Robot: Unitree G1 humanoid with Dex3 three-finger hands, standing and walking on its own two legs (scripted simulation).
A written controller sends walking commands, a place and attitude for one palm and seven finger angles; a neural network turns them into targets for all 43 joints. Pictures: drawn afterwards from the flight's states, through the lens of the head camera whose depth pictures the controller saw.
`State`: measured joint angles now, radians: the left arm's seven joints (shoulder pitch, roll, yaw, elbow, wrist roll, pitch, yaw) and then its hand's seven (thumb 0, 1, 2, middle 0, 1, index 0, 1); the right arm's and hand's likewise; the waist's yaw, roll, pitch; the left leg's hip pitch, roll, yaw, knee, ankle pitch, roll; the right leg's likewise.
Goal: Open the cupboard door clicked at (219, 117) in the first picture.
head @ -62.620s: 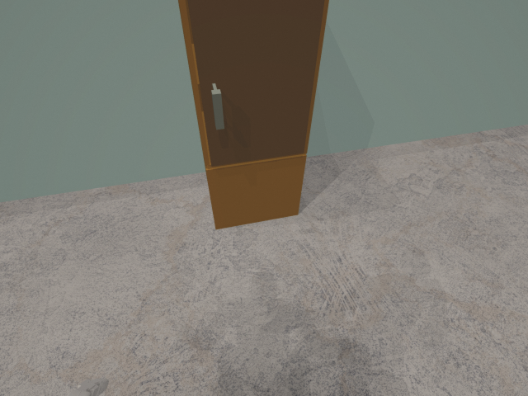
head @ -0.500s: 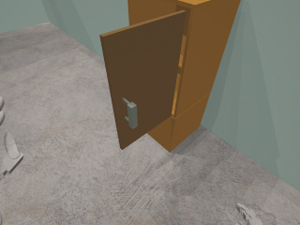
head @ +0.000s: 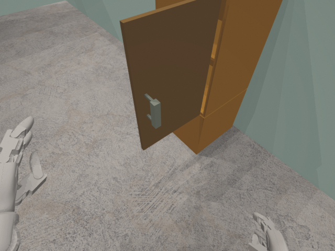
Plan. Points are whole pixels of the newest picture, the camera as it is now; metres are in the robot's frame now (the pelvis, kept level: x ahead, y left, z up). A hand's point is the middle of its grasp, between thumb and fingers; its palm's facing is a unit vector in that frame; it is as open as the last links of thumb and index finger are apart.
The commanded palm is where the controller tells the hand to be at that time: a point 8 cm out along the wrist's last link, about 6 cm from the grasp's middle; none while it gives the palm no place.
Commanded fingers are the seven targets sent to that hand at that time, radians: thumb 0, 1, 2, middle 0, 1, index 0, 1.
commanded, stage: let the arm hang, fingers relaxed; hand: left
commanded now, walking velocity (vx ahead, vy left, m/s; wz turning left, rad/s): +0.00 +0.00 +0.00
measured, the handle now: (152, 110) +0.59 +0.10 -0.07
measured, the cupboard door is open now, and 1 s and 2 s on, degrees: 89 89 89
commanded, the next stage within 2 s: look to check the result in 1.06 s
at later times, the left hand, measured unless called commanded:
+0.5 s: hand out of the picture -0.09 +0.22 -0.17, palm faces +0.05 -0.97 -0.22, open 7.3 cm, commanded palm none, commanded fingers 0.00 0.90 0.90 -0.20 -0.30 -0.20 -0.30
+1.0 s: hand out of the picture -0.04 +0.19 -0.18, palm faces +0.04 -0.99 -0.16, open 7.3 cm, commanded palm none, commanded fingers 0.00 0.90 0.90 -0.20 -0.30 -0.20 -0.30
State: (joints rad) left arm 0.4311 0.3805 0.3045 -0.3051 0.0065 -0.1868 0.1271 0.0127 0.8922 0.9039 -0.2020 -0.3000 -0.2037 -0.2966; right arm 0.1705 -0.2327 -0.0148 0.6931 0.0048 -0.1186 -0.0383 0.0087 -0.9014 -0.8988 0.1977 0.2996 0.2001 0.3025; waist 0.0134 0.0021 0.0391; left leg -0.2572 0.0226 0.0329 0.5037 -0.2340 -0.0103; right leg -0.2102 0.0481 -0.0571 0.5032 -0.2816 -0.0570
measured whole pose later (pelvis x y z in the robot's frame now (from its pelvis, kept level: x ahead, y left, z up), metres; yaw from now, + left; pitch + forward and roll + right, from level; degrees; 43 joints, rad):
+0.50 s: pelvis -0.04 +0.02 +0.00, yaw +2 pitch -2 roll -1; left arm 0.34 0.21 0.01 1.09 0.02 0.03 0.01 0.00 0.94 0.90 -0.20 -0.30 -0.20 -0.29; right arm 0.28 -0.18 0.01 1.07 -0.02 0.04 -0.02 0.00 -0.90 -0.90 0.20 0.30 0.20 0.30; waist 0.01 0.00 0.06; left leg -0.26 0.00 0.01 0.46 -0.17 0.02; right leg -0.18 0.03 -0.08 0.41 -0.21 -0.04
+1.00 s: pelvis -0.03 +0.03 +0.00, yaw +1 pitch -1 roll +0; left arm 0.29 0.12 0.01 1.14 0.02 0.00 0.04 0.02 0.93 0.90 -0.20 -0.30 -0.20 -0.29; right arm 0.31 -0.12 0.00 1.15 -0.02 0.00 -0.04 0.00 -0.91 -0.90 0.20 0.30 0.20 0.30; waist -0.01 -0.01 0.01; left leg -0.23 -0.02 0.04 0.42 -0.17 0.04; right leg -0.18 0.01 -0.05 0.43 -0.23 -0.02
